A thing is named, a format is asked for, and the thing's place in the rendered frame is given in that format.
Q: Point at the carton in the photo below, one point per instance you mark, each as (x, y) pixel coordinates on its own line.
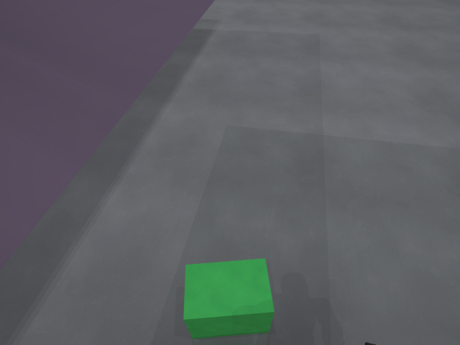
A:
(227, 298)

